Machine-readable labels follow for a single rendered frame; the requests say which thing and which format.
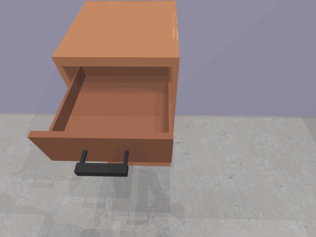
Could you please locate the cabinet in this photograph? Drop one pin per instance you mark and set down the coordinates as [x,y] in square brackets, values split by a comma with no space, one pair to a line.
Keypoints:
[123,33]

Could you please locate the handle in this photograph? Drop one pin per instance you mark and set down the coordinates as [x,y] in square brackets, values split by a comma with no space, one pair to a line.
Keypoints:
[102,169]

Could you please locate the drawer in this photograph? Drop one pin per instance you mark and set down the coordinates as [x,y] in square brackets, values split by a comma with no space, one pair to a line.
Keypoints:
[110,110]

